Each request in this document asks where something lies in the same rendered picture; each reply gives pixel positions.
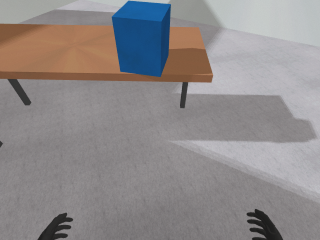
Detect carton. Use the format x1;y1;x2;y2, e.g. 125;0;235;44
112;0;171;77

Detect table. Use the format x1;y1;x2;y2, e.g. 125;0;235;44
0;23;213;147

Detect left robot hand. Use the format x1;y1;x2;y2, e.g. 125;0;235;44
38;213;73;240

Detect right robot hand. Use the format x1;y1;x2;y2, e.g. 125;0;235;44
246;209;283;240

